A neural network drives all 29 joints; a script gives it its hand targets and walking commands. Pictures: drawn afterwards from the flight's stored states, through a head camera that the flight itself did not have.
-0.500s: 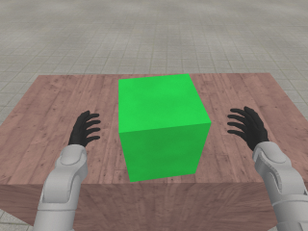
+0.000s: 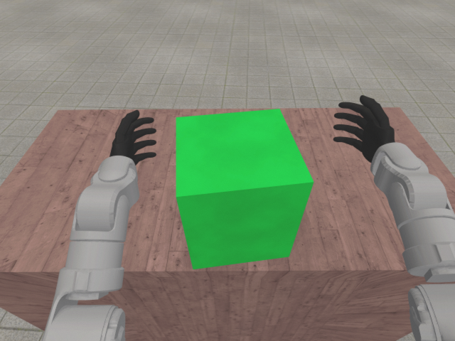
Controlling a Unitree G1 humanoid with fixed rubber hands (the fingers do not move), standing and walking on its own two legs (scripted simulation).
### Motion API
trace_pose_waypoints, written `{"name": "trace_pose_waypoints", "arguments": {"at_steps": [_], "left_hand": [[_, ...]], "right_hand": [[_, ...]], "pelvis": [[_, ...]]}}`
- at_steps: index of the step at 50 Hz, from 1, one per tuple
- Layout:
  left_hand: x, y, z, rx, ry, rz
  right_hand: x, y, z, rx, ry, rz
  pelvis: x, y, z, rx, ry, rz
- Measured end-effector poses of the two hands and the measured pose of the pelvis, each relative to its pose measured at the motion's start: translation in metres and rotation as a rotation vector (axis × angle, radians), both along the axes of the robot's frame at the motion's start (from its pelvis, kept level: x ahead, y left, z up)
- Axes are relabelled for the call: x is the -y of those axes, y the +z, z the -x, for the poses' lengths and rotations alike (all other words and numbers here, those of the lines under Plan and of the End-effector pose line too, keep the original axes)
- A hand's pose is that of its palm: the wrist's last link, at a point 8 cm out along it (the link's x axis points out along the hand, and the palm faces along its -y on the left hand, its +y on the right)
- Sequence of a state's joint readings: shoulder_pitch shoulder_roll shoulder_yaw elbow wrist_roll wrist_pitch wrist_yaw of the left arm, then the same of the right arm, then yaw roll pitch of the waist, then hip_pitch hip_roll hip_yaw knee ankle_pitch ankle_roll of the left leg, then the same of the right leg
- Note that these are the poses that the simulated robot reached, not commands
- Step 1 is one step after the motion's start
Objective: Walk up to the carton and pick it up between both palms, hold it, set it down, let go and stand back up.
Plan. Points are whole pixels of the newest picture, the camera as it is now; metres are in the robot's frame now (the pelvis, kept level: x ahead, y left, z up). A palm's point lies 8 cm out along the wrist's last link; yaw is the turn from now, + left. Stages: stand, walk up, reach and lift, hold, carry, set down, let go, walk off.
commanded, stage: reach and lift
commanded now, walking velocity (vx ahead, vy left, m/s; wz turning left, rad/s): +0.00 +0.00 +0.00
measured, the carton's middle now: (235, 190) +0.41 +0.03 +0.03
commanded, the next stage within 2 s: none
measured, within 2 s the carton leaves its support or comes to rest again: neither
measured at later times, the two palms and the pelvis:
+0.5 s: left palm (127, 146) +0.40 +0.22 +0.16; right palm (361, 134) +0.44 -0.19 +0.17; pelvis +0.00 +0.00 +0.00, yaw +0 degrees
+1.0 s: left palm (135, 180) +0.40 +0.23 +0.07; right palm (333, 172) +0.44 -0.17 +0.07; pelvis +0.00 +0.00 +0.00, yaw +0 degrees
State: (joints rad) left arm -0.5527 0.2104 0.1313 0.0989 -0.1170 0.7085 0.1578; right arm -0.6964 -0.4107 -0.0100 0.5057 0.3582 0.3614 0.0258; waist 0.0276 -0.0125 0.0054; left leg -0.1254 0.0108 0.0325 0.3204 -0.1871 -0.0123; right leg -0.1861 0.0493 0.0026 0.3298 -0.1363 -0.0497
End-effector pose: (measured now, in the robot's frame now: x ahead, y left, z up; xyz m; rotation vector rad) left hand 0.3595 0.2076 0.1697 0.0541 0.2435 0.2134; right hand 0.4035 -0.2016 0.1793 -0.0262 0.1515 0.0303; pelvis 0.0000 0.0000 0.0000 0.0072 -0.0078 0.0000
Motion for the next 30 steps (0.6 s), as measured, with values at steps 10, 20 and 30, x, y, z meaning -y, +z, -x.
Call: {"name": "trace_pose_waypoints", "arguments": {"at_steps": [10,20,30], "left_hand": [[0.0,-0.006,-0.024,-0.087,0.014,-0.005],[-0.001,0.01,-0.039,-0.043,0.024,-0.002],[-0.013,-0.014,-0.04,-0.04,0.042,-0.002]], "right_hand": [[0.002,-0.005,-0.021,-0.084,-0.014,0.01],[-0.011,0.013,-0.038,-0.089,0.003,0.01],[-0.009,-0.027,-0.034,-0.154,-0.012,0.018]], "pelvis": [[0.0,0.0,-0.003,-0.007,0.0,0.001],[0.0,0.0,-0.003,-0.01,0.0,0.001],[-0.002,0.0,-0.004,-0.018,0.0,0.004]]}}
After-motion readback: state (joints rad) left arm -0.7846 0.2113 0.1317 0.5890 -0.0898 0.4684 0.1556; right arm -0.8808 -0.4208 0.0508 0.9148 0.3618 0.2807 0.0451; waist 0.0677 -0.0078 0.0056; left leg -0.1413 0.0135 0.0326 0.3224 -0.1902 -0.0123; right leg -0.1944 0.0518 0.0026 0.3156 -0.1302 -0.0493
